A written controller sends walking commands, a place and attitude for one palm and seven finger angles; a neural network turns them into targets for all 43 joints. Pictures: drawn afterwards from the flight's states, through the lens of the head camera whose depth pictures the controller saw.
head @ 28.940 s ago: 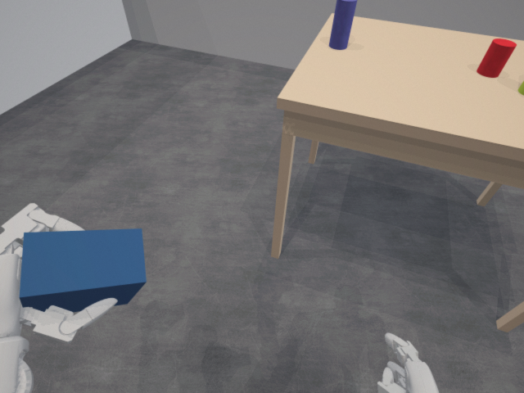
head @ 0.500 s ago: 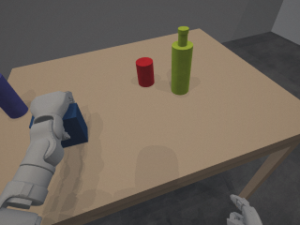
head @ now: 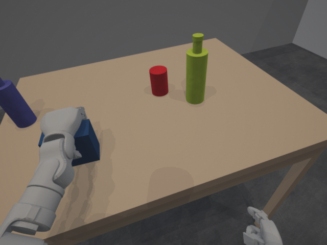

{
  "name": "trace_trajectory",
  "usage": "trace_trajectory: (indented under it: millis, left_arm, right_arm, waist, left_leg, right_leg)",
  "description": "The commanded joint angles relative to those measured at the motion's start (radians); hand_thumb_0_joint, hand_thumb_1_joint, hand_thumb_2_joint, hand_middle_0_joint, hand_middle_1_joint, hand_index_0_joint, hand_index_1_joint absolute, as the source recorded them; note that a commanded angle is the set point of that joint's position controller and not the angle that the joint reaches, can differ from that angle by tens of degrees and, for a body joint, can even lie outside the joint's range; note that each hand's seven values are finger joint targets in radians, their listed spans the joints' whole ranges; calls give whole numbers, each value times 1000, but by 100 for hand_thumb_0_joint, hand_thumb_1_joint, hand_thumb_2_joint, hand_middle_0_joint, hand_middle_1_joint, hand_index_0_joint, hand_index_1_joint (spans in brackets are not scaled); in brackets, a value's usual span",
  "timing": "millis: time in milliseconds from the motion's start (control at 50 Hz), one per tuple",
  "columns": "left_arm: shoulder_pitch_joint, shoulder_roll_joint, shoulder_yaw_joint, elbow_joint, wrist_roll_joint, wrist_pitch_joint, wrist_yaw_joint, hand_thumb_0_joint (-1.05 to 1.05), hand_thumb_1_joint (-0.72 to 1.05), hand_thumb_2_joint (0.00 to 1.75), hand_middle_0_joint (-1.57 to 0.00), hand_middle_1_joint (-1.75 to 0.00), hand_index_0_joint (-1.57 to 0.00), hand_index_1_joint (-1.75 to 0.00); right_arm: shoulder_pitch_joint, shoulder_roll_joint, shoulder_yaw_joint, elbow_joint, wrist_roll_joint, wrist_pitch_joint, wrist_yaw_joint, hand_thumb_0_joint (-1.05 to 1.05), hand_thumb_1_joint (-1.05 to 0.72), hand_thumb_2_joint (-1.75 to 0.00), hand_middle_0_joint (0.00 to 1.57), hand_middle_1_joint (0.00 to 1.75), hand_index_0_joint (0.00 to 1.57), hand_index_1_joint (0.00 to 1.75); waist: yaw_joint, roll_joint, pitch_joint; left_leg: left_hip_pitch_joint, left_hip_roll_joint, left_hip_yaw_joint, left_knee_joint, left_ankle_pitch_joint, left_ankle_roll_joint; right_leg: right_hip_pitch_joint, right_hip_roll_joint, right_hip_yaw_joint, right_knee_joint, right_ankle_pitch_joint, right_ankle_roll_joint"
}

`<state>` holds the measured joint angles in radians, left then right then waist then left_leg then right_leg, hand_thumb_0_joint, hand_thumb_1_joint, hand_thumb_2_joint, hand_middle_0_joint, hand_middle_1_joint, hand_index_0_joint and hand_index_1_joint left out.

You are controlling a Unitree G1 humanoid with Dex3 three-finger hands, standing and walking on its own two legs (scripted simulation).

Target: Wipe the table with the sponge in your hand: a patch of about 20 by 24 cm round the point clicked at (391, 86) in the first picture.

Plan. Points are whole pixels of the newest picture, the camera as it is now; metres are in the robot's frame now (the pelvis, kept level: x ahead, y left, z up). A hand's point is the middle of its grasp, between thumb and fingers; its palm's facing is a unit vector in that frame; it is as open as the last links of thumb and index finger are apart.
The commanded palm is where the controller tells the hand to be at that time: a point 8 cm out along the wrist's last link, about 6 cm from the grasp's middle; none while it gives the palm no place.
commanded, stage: wipe back along the middle lane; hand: left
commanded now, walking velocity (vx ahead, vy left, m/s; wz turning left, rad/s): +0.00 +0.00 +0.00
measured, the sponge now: (75, 149) +0.33 +0.29 +0.07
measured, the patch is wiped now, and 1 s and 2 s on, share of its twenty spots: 0.45 0.50 0.50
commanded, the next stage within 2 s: slide across to the third lane in 0.80 s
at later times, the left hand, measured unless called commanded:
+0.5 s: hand (66, 152) +0.28 +0.27 +0.12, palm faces +0.10 -0.07 -0.99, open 10.3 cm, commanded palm +0.24 +0.25 +0.16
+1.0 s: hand (73, 163) +0.25 +0.24 +0.12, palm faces +0.10 -0.07 -0.99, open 10.3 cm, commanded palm +0.22 +0.21 +0.17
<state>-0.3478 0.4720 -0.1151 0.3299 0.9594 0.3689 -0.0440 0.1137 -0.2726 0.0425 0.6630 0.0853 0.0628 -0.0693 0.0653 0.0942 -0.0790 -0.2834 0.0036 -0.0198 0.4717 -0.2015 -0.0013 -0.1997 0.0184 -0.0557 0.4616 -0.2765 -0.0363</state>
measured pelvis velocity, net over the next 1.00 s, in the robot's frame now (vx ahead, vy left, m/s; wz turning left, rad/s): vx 0.00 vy -0.01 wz -0.01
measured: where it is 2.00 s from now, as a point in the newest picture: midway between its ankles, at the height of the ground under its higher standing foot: outside the picture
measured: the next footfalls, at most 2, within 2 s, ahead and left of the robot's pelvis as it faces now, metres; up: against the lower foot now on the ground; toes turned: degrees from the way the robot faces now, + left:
none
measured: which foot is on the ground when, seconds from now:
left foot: down 0.00-1.00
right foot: down 0.00-1.00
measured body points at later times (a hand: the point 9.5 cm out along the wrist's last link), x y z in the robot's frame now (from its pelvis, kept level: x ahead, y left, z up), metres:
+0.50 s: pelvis +0.01 +0.01 +0.00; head -0.01 -0.03 +0.45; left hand +0.27 +0.27 +0.17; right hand +0.24 -0.21 -0.09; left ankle +0.03 +0.12 -0.74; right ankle -0.02 -0.10 -0.74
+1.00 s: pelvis +0.00 -0.01 -0.01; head -0.03 -0.06 +0.44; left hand +0.24 +0.24 +0.17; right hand +0.24 -0.21 -0.09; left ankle +0.03 +0.12 -0.74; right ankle -0.02 -0.10 -0.74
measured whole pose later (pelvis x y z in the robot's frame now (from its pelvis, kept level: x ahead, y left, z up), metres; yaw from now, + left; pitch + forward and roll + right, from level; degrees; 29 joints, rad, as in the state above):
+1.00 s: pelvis +0.00 -0.01 -0.01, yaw -1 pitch -1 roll +0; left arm 0.04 0.44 -0.18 -0.22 0.96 0.56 -0.05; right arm 0.05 -0.27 0.06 0.66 0.08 0.07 -0.04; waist 0.12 0.12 -0.07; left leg -0.26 0.01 -0.01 0.52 -0.24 -0.01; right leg -0.19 0.02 -0.04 0.54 -0.32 -0.05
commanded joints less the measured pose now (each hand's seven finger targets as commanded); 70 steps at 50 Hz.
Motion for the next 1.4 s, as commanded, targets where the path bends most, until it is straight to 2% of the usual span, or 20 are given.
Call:
trace_trajectory:
  millis: [0,140,160,240,260,440,500,560,640,700,740,760,860,940,960,1100,1140,1200,1240,1380]
  left_arm:
    - [-157,175,59,-140,6,17,3,0,10,130,-120,-160,-120,-160]
    - [16,196,113,-301,-29,51,-4,0,10,130,-120,-160,-120,-160]
    - [54,135,63,-329,-32,62,-10,0,10,130,-120,-160,-120,-160]
    - [142,142,82,-439,-40,89,-8,0,10,130,-120,-160,-120,-160]
    - [159,97,47,-460,-42,99,-11,0,10,130,-120,-160,-120,-160]
    - [189,108,36,-573,-30,156,-8,0,10,130,-120,-160,-120,-160]
    - [211,40,-30,-576,-29,167,-12,0,10,130,-120,-160,-120,-160]
    - [207,35,-38,-593,-23,170,-12,0,10,130,-120,-160,-120,-160]
    - [245,78,6,-603,-27,168,-9,0,10,130,-120,-160,-120,-160]
    - [270,25,-44,-605,-31,172,-12,0,10,130,-120,-160,-120,-160]
    - [265,67,-9,-624,-25,172,-6,0,10,130,-120,-160,-120,-160]
    - [259,23,-52,-628,-27,176,-10,0,10,130,-120,-160,-120,-160]
    - [310,56,-15,-638,-33,181,-10,0,10,130,-120,-160,-120,-160]
    - [212,84,-11,-672,-25,172,-6,0,10,130,-120,-160,-120,-160]
    - [188,35,-62,-678,-27,171,-9,0,10,130,-120,-160,-120,-160]
    - [90,27,-92,-666,-27,143,-1,0,10,130,-120,-160,-120,-160]
    - [71,72,-51,-698,-19,140,10,0,10,130,-120,-160,-120,-160]
    - [62,30,-77,-686,-31,141,23,0,10,130,-120,-160,-120,-160]
    - [55,80,-26,-719,-25,142,41,0,10,130,-120,-160,-120,-160]
    - [17,42,-56,-713,-37,150,62,0,10,130,-120,-160,-120,-160]
  right_arm:
    - [-202,-110,-41,-180,-2,-47,5,0,-90,-90,20,30,20,30]
    - [-239,-112,-41,-200,-6,-40,21,0,-90,-90,20,30,20,30]
    - [-247,-101,-35,-218,-5,-40,26,0,-90,-90,20,30,20,30]
    - [-267,-101,-36,-222,-6,-40,40,0,-90,-90,20,30,20,30]
    - [-268,-93,-33,-233,-7,-38,40,0,-90,-90,20,30,20,30]
    - [-314,-91,-25,-228,-5,-39,35,0,-90,-90,20,30,20,30]
    - [-309,-82,-21,-234,-4,-42,36,0,-90,-90,20,30,20,30]
    - [-319,-79,-17,-238,-4,-50,34,0,-90,-90,20,30,20,30]
    - [-336,-82,-20,-225,-4,-55,34,0,-90,-90,20,30,20,30]
    - [-334,-75,-16,-232,-4,-58,38,0,-90,-90,20,30,20,30]
    - [-349,-77,-19,-224,-3,-61,38,0,-90,-90,20,30,20,30]
    - [-343,-71,-11,-238,-5,-64,37,0,-90,-90,20,30,20,30]
    - [-343,-71,-12,-236,-7,-68,34,0,-90,-90,20,30,20,30]
    - [-354,-69,-12,-223,-7,-79,31,0,-90,-90,20,30,20,30]
    - [-347,-62,-6,-235,-10,-85,30,0,-90,-90,20,30,20,30]
    - [-337,-55,-7,-213,-17,-117,29,0,-90,-90,20,30,20,30]
    - [-360,-55,-11,-212,-13,-125,30,0,-90,-90,20,30,20,30]
    - [-345,-49,-11,-207,-21,-127,39,0,-90,-90,20,30,20,30]
    - [-368,-50,-16,-204,-18,-127,43,0,-90,-90,20,30,20,30]
    - [-363,-39,-10,-198,-16,-106,46,0,-90,-90,20,30,20,30]
  waist:
    - [24,-98,-152]
    - [43,-115,-160]
    - [46,-103,-149]
    - [50,-106,-147]
    - [50,-119,-145]
    - [52,-115,-129]
    - [53,-101,-128]
    - [54,-111,-138]
    - [58,-142,-118]
    - [59,-126,-91]
    - [60,-127,-93]
    - [60,-128,-94]
    - [67,-154,-89]
    - [50,-126,-93]
    - [51,-116,-93]
    - [48,-127,-107]
    - [57,-117,-127]
    - [64,-147,-151]
    - [73,-137,-174]
    - [61,-140,-137]
  left_leg:
    - [113,-45,10,-27,125,49]
    - [117,-39,12,-10,208,46]
    - [112,-42,13,-10,216,48]
    - [125,-33,9,0,260,43]
    - [124,-35,12,1,262,46]
    - [133,-26,-2,-9,216,38]
    - [135,-26,-6,-14,194,39]
    - [132,-28,-5,-11,170,40]
    - [122,-21,-8,-13,144,39]
    - [119,-25,-3,-13,134,40]
    - [118,-22,-4,-10,124,39]
    - [114,-29,3,-7,126,43]
    - [106,-31,10,9,124,45]
    - [127,-29,7,18,124,43]
    - [124,-35,13,19,123,46]
    - [148,-39,11,20,122,46]
    - [161,-38,5,24,136,42]
    - [162,-42,16,25,168,42]
    - [174,-42,13,32,188,38]
    - [169,-37,31,24,174,34]
  right_leg:
    - [-5,2,29,-90,169,-16]
    - [38,2,32,-54,293,-13]
    - [33,4,19,-51,293,-12]
    - [37,5,21,-34,344,-14]
    - [30,7,15,-34,345,-11]
    - [5,14,26,-29,259,-17]
    - [-11,16,11,-33,210,-17]
    - [-13,18,16,-29,178,-19]
    - [-15,17,32,-32,160,-16]
    - [-34,15,19,-41,141,-11]
    - [-30,16,41,-39,132,-14]
    - [-31,13,27,-38,134,-11]
    - [-24,9,46,-40,142,-5]
    - [-43,8,71,-44,144,-7]
    - [-48,4,54,-45,139,-4]
    - [-53,-3,54,-55,138,-4]
    - [-37,0,82,-49,154,-11]
    - [-15,-5,55,-43,210,-7]
    - [7,-2,88,-35,242,-14]
    - [-17,-8,84,-58,207,-7]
